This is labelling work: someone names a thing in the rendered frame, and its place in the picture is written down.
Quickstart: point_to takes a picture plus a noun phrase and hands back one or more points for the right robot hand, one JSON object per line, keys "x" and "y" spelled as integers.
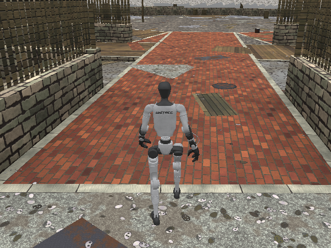
{"x": 196, "y": 154}

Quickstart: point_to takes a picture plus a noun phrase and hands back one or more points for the left robot upper arm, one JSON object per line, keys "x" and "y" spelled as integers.
{"x": 146, "y": 116}

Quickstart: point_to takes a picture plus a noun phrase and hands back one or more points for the left robot hand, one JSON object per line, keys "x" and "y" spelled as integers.
{"x": 145, "y": 140}

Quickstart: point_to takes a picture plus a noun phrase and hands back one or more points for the right robot upper arm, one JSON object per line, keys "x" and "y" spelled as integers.
{"x": 183, "y": 117}

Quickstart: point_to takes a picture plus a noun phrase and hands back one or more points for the robot torso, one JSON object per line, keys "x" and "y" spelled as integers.
{"x": 165, "y": 125}

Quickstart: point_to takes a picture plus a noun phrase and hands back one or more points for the robot right foot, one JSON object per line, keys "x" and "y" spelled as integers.
{"x": 176, "y": 194}

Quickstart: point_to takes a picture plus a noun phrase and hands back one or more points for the right robot forearm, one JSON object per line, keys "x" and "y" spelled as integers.
{"x": 190, "y": 139}

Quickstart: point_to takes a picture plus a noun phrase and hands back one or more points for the left robot forearm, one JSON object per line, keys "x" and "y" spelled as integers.
{"x": 141, "y": 134}

